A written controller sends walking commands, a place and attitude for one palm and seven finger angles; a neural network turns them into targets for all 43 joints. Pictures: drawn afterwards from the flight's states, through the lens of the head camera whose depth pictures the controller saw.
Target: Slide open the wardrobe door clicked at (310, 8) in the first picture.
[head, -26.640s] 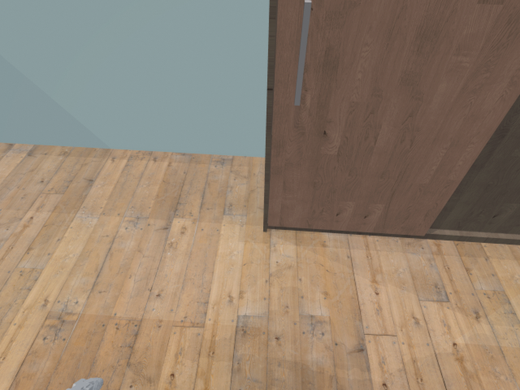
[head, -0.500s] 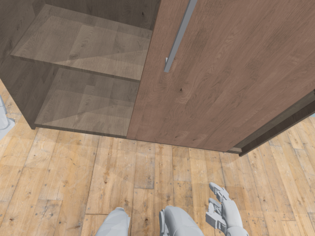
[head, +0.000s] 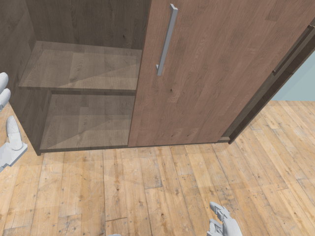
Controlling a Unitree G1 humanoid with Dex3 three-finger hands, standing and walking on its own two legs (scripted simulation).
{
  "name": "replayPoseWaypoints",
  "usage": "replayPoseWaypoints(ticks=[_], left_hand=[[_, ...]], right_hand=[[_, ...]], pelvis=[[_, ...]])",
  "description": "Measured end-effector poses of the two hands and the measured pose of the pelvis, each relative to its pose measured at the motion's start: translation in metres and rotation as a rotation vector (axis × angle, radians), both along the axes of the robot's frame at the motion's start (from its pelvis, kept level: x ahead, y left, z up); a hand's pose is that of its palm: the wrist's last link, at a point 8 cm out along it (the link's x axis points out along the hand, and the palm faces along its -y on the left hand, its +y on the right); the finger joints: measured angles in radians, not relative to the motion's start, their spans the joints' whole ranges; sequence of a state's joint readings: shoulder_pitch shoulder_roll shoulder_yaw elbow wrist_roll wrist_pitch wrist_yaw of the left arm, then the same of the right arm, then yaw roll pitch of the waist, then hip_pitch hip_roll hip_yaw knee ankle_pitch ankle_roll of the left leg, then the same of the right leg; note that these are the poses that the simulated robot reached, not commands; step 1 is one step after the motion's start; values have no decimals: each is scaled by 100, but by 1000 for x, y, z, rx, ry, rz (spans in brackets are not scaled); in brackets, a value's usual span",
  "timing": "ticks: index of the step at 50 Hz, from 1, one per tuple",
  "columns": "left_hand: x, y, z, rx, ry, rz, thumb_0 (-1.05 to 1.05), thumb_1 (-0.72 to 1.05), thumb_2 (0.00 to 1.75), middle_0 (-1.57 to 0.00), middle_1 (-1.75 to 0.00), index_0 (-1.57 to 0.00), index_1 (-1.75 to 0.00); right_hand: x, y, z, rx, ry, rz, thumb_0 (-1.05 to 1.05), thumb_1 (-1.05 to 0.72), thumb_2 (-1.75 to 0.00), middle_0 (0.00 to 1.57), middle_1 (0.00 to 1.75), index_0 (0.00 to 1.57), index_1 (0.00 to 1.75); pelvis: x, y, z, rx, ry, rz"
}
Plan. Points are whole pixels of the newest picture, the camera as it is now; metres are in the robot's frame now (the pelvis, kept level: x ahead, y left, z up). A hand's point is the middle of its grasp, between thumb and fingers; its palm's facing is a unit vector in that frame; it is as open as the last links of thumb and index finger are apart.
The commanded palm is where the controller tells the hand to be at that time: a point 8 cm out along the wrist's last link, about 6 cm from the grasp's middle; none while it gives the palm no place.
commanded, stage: stop stepping back and stand still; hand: left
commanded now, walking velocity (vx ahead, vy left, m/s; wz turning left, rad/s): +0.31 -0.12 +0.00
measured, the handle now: (164, 43) +0.78 -0.02 +0.10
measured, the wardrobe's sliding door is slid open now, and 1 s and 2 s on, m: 0.56 0.56 0.56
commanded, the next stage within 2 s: let the arm hang, fingers relaxed in 1.96 s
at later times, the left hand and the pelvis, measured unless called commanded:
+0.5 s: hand out of the picture +0.14 +0.33 +0.18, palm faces +0.44 -0.73 -0.53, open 7.4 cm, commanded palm +0.07 +0.38 +0.18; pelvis -0.03 +0.06 -0.02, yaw +7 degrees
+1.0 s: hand out of the picture +0.19 +0.36 +0.16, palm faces +0.47 -0.68 -0.57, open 7.4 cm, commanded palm +0.12 +0.38 +0.18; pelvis +0.03 +0.07 +0.00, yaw +8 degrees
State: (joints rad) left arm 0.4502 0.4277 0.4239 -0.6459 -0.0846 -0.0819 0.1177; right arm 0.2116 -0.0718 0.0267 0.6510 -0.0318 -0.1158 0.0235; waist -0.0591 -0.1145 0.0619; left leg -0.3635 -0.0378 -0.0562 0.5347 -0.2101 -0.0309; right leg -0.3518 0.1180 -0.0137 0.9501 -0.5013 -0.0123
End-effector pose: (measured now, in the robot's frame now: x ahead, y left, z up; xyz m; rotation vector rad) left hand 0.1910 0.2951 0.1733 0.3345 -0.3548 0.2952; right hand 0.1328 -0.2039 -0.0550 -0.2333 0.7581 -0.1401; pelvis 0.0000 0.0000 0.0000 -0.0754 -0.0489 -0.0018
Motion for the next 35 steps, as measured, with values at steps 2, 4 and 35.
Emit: replayPoseWaypoints(ticks=[2,4,35], left_hand=[[-27,0,23,105,36,-33,2,89,90,-21,-30,-21,-30],[-57,9,40,250,53,-15,1,89,90,-22,-30,-21,-30],[-70,120,-6,149,137,360,1,90,90,-21,-30,-21,-30]], right_hand=[[-14,10,6,16,32,14,1,-90,-90,21,30,20,30],[-21,14,1,21,57,31,1,-90,-90,21,30,20,30],[47,71,-43,-24,26,137,1,-90,-90,21,30,20,30]], pelvis=[[-4,6,13,-22,31,29],[-8,11,11,21,73,56],[1,84,-16,71,62,138]])
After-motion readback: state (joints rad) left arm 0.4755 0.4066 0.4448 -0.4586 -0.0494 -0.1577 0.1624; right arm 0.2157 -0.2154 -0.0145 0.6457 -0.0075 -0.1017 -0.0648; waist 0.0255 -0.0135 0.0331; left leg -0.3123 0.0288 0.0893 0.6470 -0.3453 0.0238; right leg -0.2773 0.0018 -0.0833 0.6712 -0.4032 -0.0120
